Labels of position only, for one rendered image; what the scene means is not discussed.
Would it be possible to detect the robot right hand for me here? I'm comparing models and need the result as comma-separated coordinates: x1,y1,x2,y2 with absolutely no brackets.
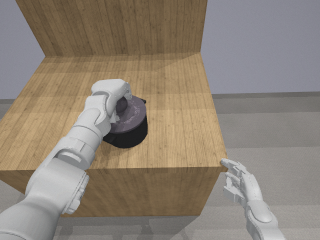
221,158,263,209

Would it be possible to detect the table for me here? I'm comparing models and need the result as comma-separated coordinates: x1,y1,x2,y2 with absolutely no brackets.
0,0,228,218

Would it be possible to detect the robot left forearm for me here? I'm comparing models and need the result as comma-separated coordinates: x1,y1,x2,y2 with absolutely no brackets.
25,89,117,198

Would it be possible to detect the left robot upper arm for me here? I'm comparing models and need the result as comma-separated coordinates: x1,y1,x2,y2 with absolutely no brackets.
0,157,90,240

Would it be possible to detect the lid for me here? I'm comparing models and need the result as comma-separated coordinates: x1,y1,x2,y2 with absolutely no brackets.
109,95,147,134

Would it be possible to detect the robot right forearm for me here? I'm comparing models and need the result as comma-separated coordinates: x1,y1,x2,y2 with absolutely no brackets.
244,200,287,240

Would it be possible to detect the robot left hand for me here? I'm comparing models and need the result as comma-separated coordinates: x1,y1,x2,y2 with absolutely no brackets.
91,79,132,123

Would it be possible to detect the knob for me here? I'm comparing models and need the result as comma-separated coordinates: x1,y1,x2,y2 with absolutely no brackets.
116,96,128,113

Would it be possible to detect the pot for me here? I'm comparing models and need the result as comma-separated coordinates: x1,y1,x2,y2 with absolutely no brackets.
103,98,148,149

